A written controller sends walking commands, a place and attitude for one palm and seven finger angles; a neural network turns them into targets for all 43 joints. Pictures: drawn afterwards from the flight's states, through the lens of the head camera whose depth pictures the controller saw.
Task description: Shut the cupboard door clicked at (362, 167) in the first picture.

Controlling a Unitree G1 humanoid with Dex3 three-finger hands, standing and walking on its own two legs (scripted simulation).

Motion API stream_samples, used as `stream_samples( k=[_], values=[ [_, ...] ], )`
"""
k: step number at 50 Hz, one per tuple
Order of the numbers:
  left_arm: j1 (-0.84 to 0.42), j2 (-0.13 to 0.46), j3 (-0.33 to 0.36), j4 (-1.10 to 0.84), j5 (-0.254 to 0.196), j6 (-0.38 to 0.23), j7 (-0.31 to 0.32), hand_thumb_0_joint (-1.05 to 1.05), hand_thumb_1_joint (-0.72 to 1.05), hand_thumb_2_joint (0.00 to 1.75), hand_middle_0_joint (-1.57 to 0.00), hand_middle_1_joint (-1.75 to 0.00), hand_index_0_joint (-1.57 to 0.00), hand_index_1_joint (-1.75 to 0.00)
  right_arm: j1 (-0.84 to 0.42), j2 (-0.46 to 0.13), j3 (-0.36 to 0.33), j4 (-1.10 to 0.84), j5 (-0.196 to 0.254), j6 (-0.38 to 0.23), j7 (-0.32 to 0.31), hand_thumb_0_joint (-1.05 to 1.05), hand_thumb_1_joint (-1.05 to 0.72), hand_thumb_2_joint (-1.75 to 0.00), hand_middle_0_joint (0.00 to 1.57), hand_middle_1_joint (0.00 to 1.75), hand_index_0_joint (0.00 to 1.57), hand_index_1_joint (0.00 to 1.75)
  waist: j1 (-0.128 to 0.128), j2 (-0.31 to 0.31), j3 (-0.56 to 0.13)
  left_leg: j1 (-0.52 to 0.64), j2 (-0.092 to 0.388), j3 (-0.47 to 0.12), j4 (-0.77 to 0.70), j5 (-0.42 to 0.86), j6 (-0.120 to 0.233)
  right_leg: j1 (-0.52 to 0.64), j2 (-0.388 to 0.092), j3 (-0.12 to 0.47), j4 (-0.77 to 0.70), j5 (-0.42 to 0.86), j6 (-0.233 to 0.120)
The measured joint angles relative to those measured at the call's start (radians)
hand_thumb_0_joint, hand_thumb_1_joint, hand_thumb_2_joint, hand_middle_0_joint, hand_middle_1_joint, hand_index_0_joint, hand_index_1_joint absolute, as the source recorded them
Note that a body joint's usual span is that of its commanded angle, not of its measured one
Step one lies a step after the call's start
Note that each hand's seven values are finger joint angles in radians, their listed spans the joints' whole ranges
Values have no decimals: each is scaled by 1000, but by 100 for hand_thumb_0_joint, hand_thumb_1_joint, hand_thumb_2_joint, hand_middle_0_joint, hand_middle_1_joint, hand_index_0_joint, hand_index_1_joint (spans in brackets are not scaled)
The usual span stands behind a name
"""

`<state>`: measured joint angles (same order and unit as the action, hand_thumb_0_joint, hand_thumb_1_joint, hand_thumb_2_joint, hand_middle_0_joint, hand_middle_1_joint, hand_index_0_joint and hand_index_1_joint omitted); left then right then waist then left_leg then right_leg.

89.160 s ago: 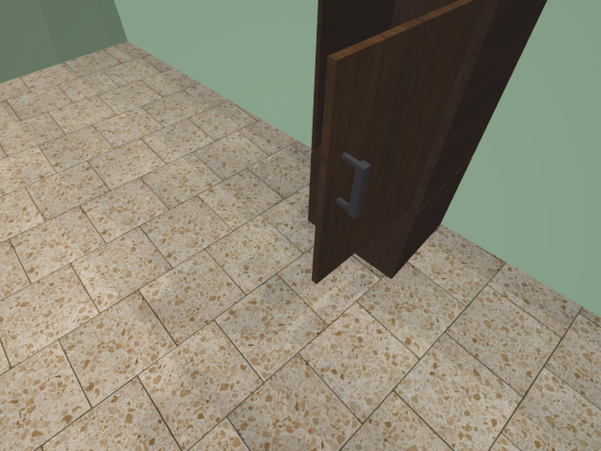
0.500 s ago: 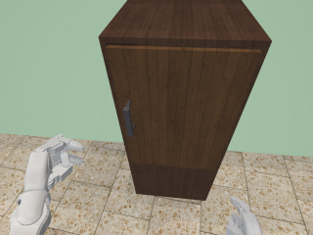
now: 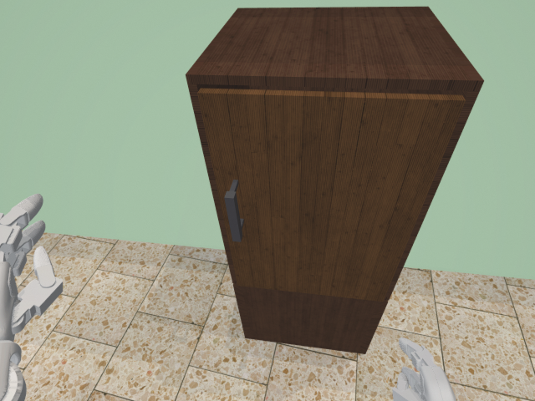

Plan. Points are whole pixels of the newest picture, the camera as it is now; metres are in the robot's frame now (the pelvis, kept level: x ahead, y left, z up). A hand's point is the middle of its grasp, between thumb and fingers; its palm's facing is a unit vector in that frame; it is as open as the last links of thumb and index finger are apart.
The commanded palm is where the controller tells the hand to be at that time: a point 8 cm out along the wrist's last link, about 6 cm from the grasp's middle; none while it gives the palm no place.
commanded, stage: draw the hand back to the body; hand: left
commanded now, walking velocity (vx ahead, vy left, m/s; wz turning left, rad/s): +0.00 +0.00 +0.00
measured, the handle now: (236, 211) +0.47 +0.14 -0.01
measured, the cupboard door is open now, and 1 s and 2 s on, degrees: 0 0 0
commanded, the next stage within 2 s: step back with the hand held close in 0.22 s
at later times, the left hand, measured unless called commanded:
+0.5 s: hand (79, 294) +0.18 +0.25 +0.15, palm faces +0.44 -0.78 -0.44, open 7.4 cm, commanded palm +0.12 +0.29 +0.17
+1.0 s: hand (32, 341) +0.13 +0.27 +0.14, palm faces +0.43 -0.78 -0.46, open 7.4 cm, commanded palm +0.07 +0.30 +0.17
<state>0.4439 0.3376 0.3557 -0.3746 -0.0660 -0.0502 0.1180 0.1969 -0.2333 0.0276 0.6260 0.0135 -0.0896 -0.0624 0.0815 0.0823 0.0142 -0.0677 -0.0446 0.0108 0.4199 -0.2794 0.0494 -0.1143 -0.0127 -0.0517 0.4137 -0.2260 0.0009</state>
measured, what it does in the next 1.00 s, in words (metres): shifts its weight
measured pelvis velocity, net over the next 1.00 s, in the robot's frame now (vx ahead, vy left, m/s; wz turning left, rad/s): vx -0.07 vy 0.01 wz -0.02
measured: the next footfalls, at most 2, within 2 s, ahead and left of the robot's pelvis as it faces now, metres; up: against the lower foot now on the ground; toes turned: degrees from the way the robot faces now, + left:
none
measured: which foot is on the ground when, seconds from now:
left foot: down 0.00-1.00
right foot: down 0.00-1.00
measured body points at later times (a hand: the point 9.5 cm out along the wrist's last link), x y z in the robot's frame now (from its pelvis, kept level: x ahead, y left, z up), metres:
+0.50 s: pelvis -0.01 -0.01 +0.00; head -0.02 -0.04 +0.45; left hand +0.15 +0.29 +0.17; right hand +0.17 -0.25 -0.09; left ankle -0.03 +0.08 -0.74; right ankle +0.00 -0.12 -0.74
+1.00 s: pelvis -0.07 +0.01 -0.02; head -0.08 +0.02 +0.43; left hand +0.10 +0.31 +0.17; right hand +0.09 -0.24 -0.09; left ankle -0.03 +0.08 -0.74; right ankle +0.00 -0.12 -0.74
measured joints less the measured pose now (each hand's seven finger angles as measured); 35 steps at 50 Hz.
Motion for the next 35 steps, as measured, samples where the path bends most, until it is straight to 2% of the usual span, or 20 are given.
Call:
stream_samples(
  k=[8,18,22,26,30,35],
  values=[
    [11,-14,-42,2,2,13,-4,2,89,89,-22,-31,-22,-32,7,7,1,8,-3,-5,-9,1,-90,-90,21,30,21,30,-7,-16,0,-1,9,-1,-3,6,-9,-3,8,-2,0,4,-10],
    [2,8,-6,10,-6,-15,-3,2,89,89,-21,-30,-21,-30,1,12,0,14,2,-6,-12,1,-90,-90,21,30,21,30,-15,-5,3,7,22,2,-4,9,-20,2,22,0,1,8,-23],
    [24,5,10,26,0,-45,0,2,89,89,-21,-30,-21,-30,-2,0,-9,-8,3,22,-3,1,-90,-90,21,30,21,30,-42,8,-23,-77,36,-13,53,-5,-22,-50,35,-17,-3,19,-28],
    [59,5,-3,-1,6,-70,10,2,89,89,-21,-30,-21,-30,-5,-19,-30,-14,4,47,-4,1,-90,-90,21,30,21,30,-63,2,-26,-149,32,-21,99,-15,-18,-111,30,-26,25,18,-26],
    [113,30,2,-56,5,-81,19,2,89,89,-21,-30,-21,-30,2,-27,-43,-21,5,75,-18,1,-90,-90,21,30,21,30,-73,-28,-24,-171,13,-6,97,-7,-8,-154,10,-11,62,9,-13],
    [125,89,50,-96,3,-87,31,2,89,89,-22,-30,-21,-30,7,-16,-48,-44,6,99,-34,1,-90,-90,20,30,20,30,-75,-55,-18,-188,0,12,102,3,3,-186,-4,7,91,13,0]
  ],
)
